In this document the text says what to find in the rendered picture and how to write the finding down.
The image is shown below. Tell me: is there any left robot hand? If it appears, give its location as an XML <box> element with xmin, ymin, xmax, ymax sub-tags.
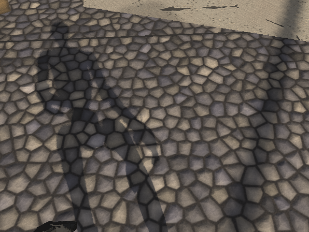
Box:
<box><xmin>33</xmin><ymin>220</ymin><xmax>77</xmax><ymax>232</ymax></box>

